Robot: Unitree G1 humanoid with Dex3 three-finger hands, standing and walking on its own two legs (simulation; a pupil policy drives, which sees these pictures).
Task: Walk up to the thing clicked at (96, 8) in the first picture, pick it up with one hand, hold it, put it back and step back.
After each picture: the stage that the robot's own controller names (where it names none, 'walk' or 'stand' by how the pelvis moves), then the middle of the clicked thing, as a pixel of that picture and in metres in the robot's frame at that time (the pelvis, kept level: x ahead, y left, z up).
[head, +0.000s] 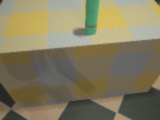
stand; (91, 13) +0.79 -0.03 +0.02
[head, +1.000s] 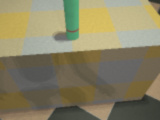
rise first; (71, 16) +0.70 +0.09 +0.05
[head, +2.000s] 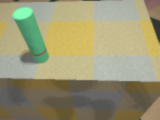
rise first; (33, 38) +0.52 +0.25 +0.05
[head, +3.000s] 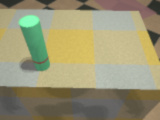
stand; (37, 46) +0.50 +0.21 +0.04
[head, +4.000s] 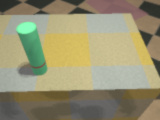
stand; (34, 51) +0.50 +0.22 +0.02
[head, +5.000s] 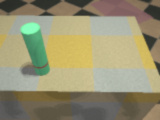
stand; (37, 52) +0.50 +0.21 +0.02
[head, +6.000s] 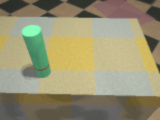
stand; (38, 54) +0.49 +0.21 +0.02
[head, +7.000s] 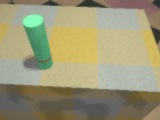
rise first; (40, 45) +0.50 +0.20 +0.02
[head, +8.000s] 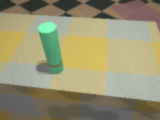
rise first; (52, 51) +0.51 +0.19 +0.02
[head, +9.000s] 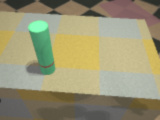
go down; (43, 50) +0.50 +0.18 +0.03
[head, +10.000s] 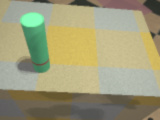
go down; (38, 47) +0.48 +0.17 +0.04
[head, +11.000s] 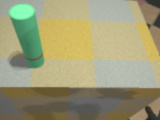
close in; (30, 41) +0.49 +0.17 +0.06
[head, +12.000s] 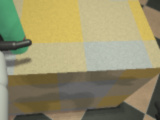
close; (8, 23) +0.51 +0.19 +0.09
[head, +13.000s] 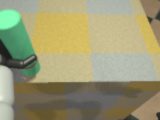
lift; (21, 49) +0.43 +0.19 +0.08
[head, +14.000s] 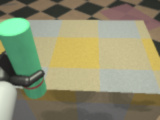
lift; (27, 64) +0.31 +0.18 +0.18
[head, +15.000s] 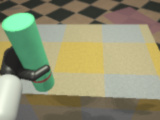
hold; (34, 59) +0.33 +0.16 +0.20
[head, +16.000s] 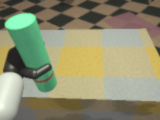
crouch; (36, 58) +0.33 +0.15 +0.20
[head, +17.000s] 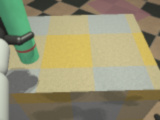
crouch; (19, 29) +0.46 +0.19 +0.19
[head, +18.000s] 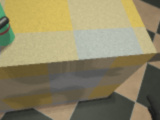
lower; out of the picture +0.54 +0.20 +0.11
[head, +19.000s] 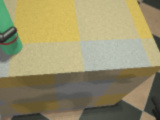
lower; out of the picture +0.51 +0.20 +0.10
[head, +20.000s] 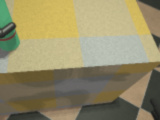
lower; out of the picture +0.53 +0.20 +0.10
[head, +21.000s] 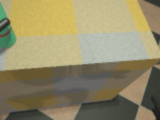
lower; out of the picture +0.53 +0.21 +0.11
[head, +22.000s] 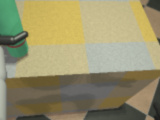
open; (9, 24) +0.51 +0.19 +0.10
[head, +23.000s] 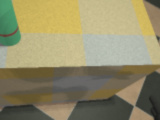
rise; out of the picture +0.51 +0.19 +0.10
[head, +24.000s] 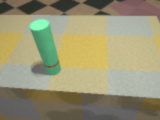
sink last; (47, 50) +0.49 +0.19 +0.06
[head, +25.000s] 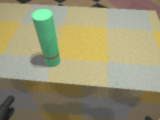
stand; (48, 41) +0.51 +0.18 +0.06
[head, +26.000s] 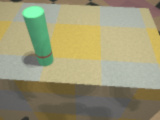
stand; (40, 40) +0.51 +0.19 +0.07
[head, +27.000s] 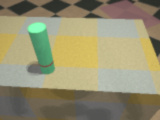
walk; (43, 51) +0.52 +0.20 +0.02
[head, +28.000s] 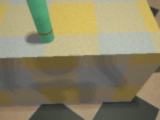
walk; (41, 18) +0.61 +0.20 +0.04
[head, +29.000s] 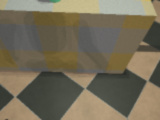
walk; out of the picture +0.88 +0.18 +0.05
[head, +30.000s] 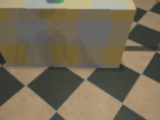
stand; out of the picture +1.16 +0.23 +0.04
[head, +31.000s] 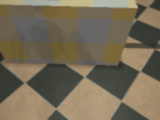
stand; out of the picture +1.15 +0.20 +0.02
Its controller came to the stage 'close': yes
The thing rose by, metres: 0.19
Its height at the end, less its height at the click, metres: +0.00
